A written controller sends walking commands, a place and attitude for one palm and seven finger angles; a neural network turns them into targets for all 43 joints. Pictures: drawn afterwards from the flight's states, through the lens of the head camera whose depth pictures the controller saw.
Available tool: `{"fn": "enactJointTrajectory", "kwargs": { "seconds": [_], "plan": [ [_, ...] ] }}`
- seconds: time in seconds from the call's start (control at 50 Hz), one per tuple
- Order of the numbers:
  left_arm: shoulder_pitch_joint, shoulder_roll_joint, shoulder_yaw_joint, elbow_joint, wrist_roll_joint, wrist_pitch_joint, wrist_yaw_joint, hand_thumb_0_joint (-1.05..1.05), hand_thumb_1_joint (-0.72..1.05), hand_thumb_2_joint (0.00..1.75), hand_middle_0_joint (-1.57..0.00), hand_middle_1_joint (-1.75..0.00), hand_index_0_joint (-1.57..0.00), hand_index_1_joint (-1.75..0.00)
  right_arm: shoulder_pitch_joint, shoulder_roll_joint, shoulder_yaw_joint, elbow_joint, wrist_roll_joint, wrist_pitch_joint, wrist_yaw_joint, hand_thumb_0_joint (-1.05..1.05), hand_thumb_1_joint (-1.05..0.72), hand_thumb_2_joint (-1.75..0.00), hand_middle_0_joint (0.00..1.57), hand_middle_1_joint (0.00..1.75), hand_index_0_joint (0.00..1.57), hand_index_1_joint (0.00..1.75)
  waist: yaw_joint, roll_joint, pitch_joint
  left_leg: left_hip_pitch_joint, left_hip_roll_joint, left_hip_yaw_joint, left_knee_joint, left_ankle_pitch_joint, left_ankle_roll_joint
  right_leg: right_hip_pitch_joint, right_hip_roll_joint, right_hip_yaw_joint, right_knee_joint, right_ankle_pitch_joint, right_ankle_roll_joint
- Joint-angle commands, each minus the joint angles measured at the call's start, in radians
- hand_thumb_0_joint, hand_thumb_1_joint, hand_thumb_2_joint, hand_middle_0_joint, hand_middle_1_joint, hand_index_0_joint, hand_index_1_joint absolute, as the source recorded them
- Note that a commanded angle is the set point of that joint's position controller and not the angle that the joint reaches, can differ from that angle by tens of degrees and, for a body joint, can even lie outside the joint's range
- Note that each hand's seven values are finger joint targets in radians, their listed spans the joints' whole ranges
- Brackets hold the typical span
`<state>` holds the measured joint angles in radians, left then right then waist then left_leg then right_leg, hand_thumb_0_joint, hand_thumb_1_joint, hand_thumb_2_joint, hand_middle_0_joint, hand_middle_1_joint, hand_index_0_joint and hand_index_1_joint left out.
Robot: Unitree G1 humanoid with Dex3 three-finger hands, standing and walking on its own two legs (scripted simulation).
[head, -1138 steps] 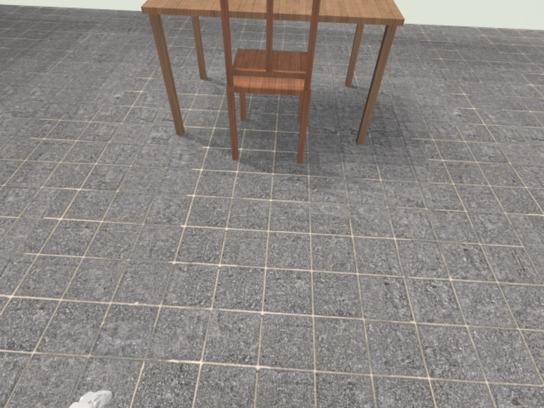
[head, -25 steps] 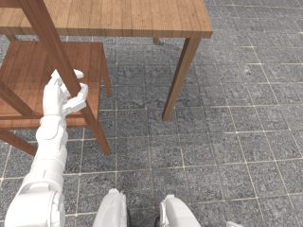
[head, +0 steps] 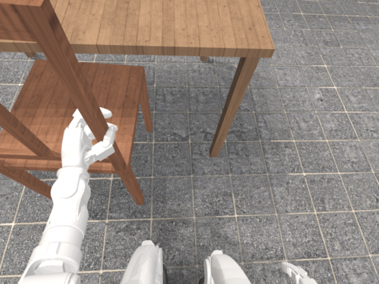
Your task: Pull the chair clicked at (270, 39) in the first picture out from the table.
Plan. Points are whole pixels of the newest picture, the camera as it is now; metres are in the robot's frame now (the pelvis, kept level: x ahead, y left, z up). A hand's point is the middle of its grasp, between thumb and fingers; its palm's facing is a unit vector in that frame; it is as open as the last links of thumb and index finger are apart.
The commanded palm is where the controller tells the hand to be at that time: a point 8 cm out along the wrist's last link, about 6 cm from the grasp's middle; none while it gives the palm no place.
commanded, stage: hook a spindle and tug to test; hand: left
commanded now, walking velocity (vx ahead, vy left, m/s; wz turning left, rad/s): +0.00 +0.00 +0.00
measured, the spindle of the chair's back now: out of the picture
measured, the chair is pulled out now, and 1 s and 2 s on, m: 0.02 0.13 0.25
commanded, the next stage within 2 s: step backward, pulling the chair out in 0.14 s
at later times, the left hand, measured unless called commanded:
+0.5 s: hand (109, 151) +0.37 +0.16 +0.03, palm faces +0.18 -0.98 -0.04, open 5.7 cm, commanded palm +0.35 +0.21 +0.02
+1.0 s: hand (106, 199) +0.28 +0.15 +0.03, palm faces +0.15 -0.97 -0.16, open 5.6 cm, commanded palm +0.26 +0.20 +0.03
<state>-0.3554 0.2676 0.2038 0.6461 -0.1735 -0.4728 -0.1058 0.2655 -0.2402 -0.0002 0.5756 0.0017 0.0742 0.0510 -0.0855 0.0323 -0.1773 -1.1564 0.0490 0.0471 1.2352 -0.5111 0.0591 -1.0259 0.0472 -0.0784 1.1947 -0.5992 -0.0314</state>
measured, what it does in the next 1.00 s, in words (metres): rises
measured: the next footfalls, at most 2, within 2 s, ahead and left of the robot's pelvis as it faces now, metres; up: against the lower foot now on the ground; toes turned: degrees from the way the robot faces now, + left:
right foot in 1.50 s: -0.15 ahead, -0.15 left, +0.00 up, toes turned -2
left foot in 1.78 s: -0.11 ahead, +0.11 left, +0.00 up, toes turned -3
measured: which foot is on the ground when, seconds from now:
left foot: down 0.00-1.00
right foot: down 0.00-1.00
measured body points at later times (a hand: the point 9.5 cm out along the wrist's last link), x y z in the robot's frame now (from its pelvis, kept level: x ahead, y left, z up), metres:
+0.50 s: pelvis +0.00 +0.00 +0.07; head +0.08 +0.02 +0.51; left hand +0.36 +0.22 +0.04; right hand +0.09 -0.25 -0.04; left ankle +0.03 +0.08 -0.63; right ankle -0.02 -0.11 -0.63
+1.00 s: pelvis -0.07 -0.02 +0.09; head +0.02 -0.03 +0.53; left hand +0.26 +0.20 +0.04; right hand +0.00 -0.27 -0.05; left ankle +0.03 +0.08 -0.63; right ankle -0.05 -0.13 -0.63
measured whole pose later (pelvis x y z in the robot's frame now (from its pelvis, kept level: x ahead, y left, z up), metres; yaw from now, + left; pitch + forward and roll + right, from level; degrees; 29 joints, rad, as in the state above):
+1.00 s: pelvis -0.07 -0.02 +0.09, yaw -1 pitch +4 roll -3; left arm -0.38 0.22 0.14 0.96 -0.10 -0.29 0.08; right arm 0.26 -0.21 0.01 0.67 0.05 0.07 -0.09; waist -0.04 0.07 0.13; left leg -0.56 0.09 0.07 0.65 -0.16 0.02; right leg -0.42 0.06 -0.06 0.62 -0.27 -0.03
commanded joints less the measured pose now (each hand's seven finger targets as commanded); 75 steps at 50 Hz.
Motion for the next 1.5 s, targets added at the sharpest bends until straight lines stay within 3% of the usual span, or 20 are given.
{"fn": "enactJointTrajectory", "kwargs": {
  "seconds": [0.0, 0.2, 0.22, 0.24, 0.26, 0.36, 0.46, 0.54, 0.6, 0.66, 0.74, 0.88, 0.94, 1.0, 1.06, 1.1, 1.16, 1.26, 1.34, 1.48],
  "plan": [
    [-0.219, 0.070, -0.040, -0.248, 0.009, -0.097, -0.023, 0.00, 0.90, 0.90, -0.50, -1.45, -0.50, -1.45, 0.079, -0.160, -0.067, -0.082, 0.000, -0.033, -0.017, 0.00, -0.90, -0.90, 0.20, 0.30, 0.20, 0.30, -0.010, 0.077, -0.439, 0.548, -0.004, -0.131, -0.110, 0.500, -0.046, 0.026, 0.004, 0.031, -0.115, 0.425, 0.002],
    [-0.272, 0.097, -0.028, -0.233, 0.020, -0.099, -0.014, 0.00, 0.90, 0.90, -0.50, -1.45, -0.50, -1.45, 0.062, -0.163, -0.065, -0.068, -0.001, -0.047, -0.031, 0.00, -0.90, -0.90, 0.20, 0.30, 0.20, 0.30, -0.015, 0.049, -0.427, 0.506, -0.011, -0.133, -0.099, 0.422, -0.042, 0.017, 0.001, 0.037, -0.111, 0.383, 0.000],
    [-0.348, 0.068, -0.069, -0.241, 0.021, -0.104, -0.015, 0.00, 0.90, 0.90, -0.50, -1.45, -0.50, -1.45, 0.061, -0.161, -0.063, -0.062, -0.002, -0.051, -0.033, 0.00, -0.90, -0.90, 0.20, 0.30, 0.20, 0.30, -0.039, 0.075, -0.420, 0.509, -0.012, -0.137, -0.091, 0.413, -0.039, -0.013, 0.000, 0.039, -0.111, 0.371, 0.000],
    [-0.446, 0.454, 0.122, -0.412, 0.125, 0.009, 0.108, 0.00, 0.90, 0.90, -0.50, -1.45, -0.50, -1.45, 0.108, -0.166, -0.057, -0.145, 0.047, 0.018, -0.068, 0.00, -0.90, -0.90, 0.20, 0.30, 0.20, 0.30, 0.060, 0.160, -0.696, 0.813, 0.011, -0.114, -0.304, 0.403, -0.021, 0.430, -0.062, 0.137, -0.279, 0.422, -0.005],
    [-0.434, 0.296, 0.017, -0.437, 0.117, 0.073, 0.147, 0.00, 0.90, 0.90, -0.50, -1.45, -0.50, -1.45, 0.089, -0.125, -0.045, -0.179, 0.060, 0.029, -0.096, 0.00, -0.90, -0.90, 0.20, 0.30, 0.20, 0.30, 0.026, 0.207, -0.638, 0.866, -0.013, -0.099, -0.340, 0.444, -0.017, 0.453, -0.057, 0.124, -0.343, 0.542, 0.002],
    [-0.151, 0.107, -0.108, -0.076, 0.127, 0.260, 0.199, 0.00, 0.90, 0.90, -0.50, -1.45, -0.50, -1.45, 0.071, -0.130, -0.021, -0.134, 0.063, 0.080, -0.145, 0.00, -0.90, -0.90, 0.20, 0.30, 0.20, 0.30, 0.016, 0.014, -0.311, 0.669, 0.041, -0.125, -0.434, 0.493, 0.001, 0.507, -0.091, 0.122, -0.412, 0.687, 0.048],
    [-0.325, 0.137, -0.107, 0.091, 0.141, 0.218, 0.225, 0.00, 0.90, 0.90, -0.50, -1.45, -0.50, -1.45, 0.099, -0.145, -0.025, -0.077, 0.056, 0.077, -0.163, 0.00, -0.90, -0.90, 0.20, 0.30, 0.20, 0.30, 0.023, 0.117, -0.255, 0.776, 0.084, -0.140, -0.517, 0.669, 0.000, 0.573, -0.133, 0.153, -0.479, 0.792, 0.067],
    [-0.354, 0.100, -0.133, 0.150, 0.139, 0.178, 0.210, 0.00, 0.90, 0.90, -0.50, -1.45, -0.50, -1.45, 0.098, -0.141, -0.039, -0.050, 0.047, 0.068, -0.163, 0.00, -0.90, -0.90, 0.20, 0.30, 0.20, 0.30, 0.027, 0.235, -0.255, 0.976, 0.157, -0.228, -0.585, 0.911, 0.024, 0.502, -0.093, 0.121, -0.457, 0.487, 0.040],
    [-0.344, 0.080, -0.139, 0.149, 0.132, 0.162, 0.198, 0.00, 0.90, 0.90, -0.50, -1.45, -0.50, -1.45, 0.063, -0.134, -0.046, -0.048, 0.034, 0.052, -0.151, 0.00, -0.90, -0.90, 0.20, 0.30, 0.20, 0.30, 0.036, 0.292, -0.221, 1.043, 0.211, -0.273, -0.665, 0.879, 0.042, 0.456, -0.072, 0.105, -0.399, 0.195, 0.028],
    [-0.299, 0.085, -0.121, 0.124, 0.131, 0.154, 0.194, 0.00, 0.90, 0.90, -0.50, -1.45, -0.50, -1.45, 0.043, -0.132, -0.048, -0.054, 0.024, 0.034, -0.144, 0.00, -0.90, -0.90, 0.20, 0.30, 0.20, 0.30, 0.046, 0.280, -0.211, 1.058, 0.238, -0.290, -0.697, 0.868, 0.054, 0.480, -0.073, 0.104, -0.375, 0.144, 0.021],
    [-0.221, 0.097, -0.093, 0.093, 0.133, 0.147, 0.186, 0.00, 0.90, 0.90, -0.50, -1.45, -0.50, -1.45, 0.031, -0.141, -0.051, -0.054, 0.021, 0.007, -0.141, 0.00, -0.90, -0.90, 0.20, 0.30, 0.20, 0.30, 0.050, 0.176, -0.214, 1.043, 0.252, -0.253, -0.664, 0.898, 0.056, 0.592, -0.081, 0.095, -0.502, 0.287, 0.023],
    [-0.226, 0.129, -0.076, 0.091, 0.130, 0.151, 0.189, 0.00, 0.90, 0.90, -0.50, -1.45, -0.50, -1.45, 0.025, -0.143, -0.059, -0.035, 0.039, -0.029, -0.154, 0.00, -0.90, -0.90, 0.20, 0.30, 0.20, 0.30, 0.044, 0.096, -0.214, 0.949, 0.181, -0.155, -0.651, 0.586, 0.011, 0.725, -0.111, 0.126, -0.647, 0.544, 0.026],
    [-0.291, 0.180, -0.072, 0.151, 0.131, 0.155, 0.208, 0.00, 0.90, 0.90, -0.50, -1.45, -0.50, -1.45, 0.029, -0.141, -0.059, -0.006, 0.043, -0.045, -0.170, 0.00, -0.90, -0.90, 0.20, 0.30, 0.20, 0.30, 0.031, 0.049, -0.162, 0.883, 0.117, -0.109, -0.617, 0.365, -0.032, 0.719, -0.209, 0.238, -0.714, 0.550, 0.003],
    [-0.373, 0.201, -0.087, 0.206, 0.139, 0.151, 0.228, 0.00, 0.90, 0.90, -0.50, -1.45, -0.50, -1.45, 0.008, -0.144, -0.054, 0.033, 0.050, -0.062, -0.176, 0.00, -0.90, -0.90, 0.20, 0.30, 0.20, 0.30, 0.029, 0.001, -0.084, 0.870, 0.037, -0.083, -0.522, 0.155, -0.062, 0.631, -0.331, 0.360, -0.847, 0.368, -0.032],
    [-0.383, 0.173, -0.116, 0.251, 0.141, 0.164, 0.240, 0.00, 0.90, 0.90, -0.50, -1.45, -0.50, -1.45, -0.008, -0.151, -0.046, 0.064, 0.053, -0.079, -0.178, 0.00, -0.90, -0.90, 0.20, 0.30, 0.20, 0.30, 0.041, -0.036, -0.038, 0.849, 0.010, -0.115, -0.460, 0.127, -0.066, 0.630, -0.367, 0.341, -0.883, 0.356, -0.053],
    [-0.386, 0.145, -0.136, 0.266, 0.137, 0.168, 0.239, 0.00, 0.90, 0.90, -0.50, -1.45, -0.50, -1.45, -0.001, -0.155, -0.040, 0.089, 0.055, -0.097, -0.184, 0.00, -0.90, -0.90, 0.20, 0.30, 0.20, 0.30, 0.032, -0.088, -0.040, 0.859, 0.012, -0.126, -0.546, 0.196, -0.059, 0.673, -0.329, 0.271, -0.832, 0.464, -0.034],
    [-0.381, 0.121, -0.148, 0.275, 0.131, 0.152, 0.235, 0.00, 0.90, 0.90, -0.50, -1.45, -0.50, -1.45, 0.007, -0.174, -0.047, 0.092, 0.057, -0.113, -0.197, 0.00, -0.90, -0.90, 0.20, 0.30, 0.20, 0.30, 0.045, 0.003, -0.033, 0.870, 0.102, -0.222, -0.743, 0.421, -0.008, 0.683, -0.166, 0.138, -0.680, 0.471, 0.035],
    [-0.423, 0.038, -0.202, 0.244, 0.121, 0.165, 0.216, 0.00, 0.90, 0.90, -0.50, -1.45, -0.50, -1.45, -0.024, -0.159, -0.031, 0.051, 0.040, -0.125, -0.194, 0.00, -0.90, -0.90, 0.20, 0.30, 0.20, 0.30, 0.058, 0.195, -0.042, 0.873, 0.243, -0.390, -0.933, 0.137, 0.056, 0.596, -0.071, 0.099, -0.415, 0.143, 0.014],
    [-0.374, 0.054, -0.181, 0.227, 0.126, 0.169, 0.210, 0.00, 0.90, 0.90, -0.50, -1.45, -0.50, -1.45, -0.005, -0.151, -0.032, 0.047, 0.016, -0.141, -0.184, 0.00, -0.90, -0.90, 0.20, 0.30, 0.20, 0.30, 0.055, 0.176, -0.095, 0.989, 0.275, -0.348, -0.874, 0.355, 0.082, 0.589, -0.071, 0.115, -0.377, 0.112, 0.019],
    [-0.310, 0.068, -0.143, 0.186, 0.142, 0.165, 0.197, 0.00, 0.90, 0.90, -0.50, -1.45, -0.50, -1.45, 0.005, -0.156, -0.044, 0.046, 0.007, -0.170, -0.156, 0.00, -0.90, -0.90, 0.20, 0.30, 0.20, 0.30, 0.057, 0.222, -0.125, 1.056, 0.229, -0.275, -0.801, 0.401, 0.056, 0.685, -0.036, 0.063, -0.604, 0.162, 0.027]
  ]
}}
